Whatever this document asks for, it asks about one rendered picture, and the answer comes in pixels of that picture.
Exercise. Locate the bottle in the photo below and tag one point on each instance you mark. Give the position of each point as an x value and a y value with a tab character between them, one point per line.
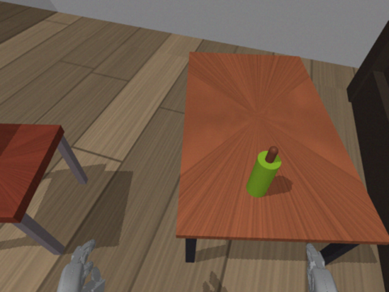
264	170

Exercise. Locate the coffee table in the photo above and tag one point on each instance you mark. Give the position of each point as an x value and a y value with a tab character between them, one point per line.
238	105

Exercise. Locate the right robot hand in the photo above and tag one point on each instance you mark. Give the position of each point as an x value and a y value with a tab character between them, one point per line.
319	278

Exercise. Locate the chair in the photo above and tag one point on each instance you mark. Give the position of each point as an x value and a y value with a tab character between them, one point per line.
25	153

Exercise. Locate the left robot hand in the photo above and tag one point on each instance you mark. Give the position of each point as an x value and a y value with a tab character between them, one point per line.
74	273

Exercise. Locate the sofa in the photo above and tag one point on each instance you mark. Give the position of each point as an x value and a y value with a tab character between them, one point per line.
368	93

